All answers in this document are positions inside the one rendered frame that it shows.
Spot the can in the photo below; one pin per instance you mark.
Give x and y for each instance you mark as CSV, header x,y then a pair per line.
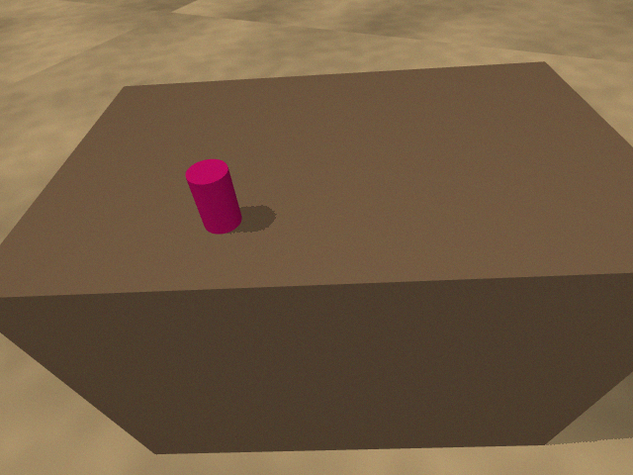
x,y
212,189

